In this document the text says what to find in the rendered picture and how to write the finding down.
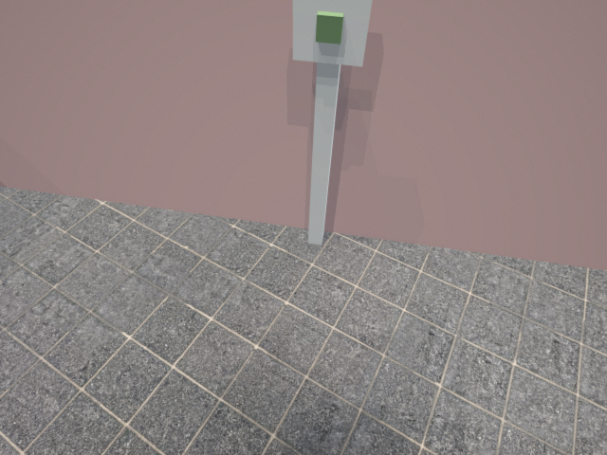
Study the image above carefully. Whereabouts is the button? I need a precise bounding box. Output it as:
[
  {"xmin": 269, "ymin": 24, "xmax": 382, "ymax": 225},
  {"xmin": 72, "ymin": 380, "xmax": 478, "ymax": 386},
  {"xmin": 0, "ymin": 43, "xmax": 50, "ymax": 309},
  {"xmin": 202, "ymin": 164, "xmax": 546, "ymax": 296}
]
[{"xmin": 316, "ymin": 11, "xmax": 344, "ymax": 45}]

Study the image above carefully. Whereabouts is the panel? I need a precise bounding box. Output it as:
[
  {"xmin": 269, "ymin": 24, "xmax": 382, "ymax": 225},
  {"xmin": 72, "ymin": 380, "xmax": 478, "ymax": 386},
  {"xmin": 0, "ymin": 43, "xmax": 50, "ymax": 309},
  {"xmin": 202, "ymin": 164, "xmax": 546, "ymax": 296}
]
[{"xmin": 293, "ymin": 0, "xmax": 373, "ymax": 245}]

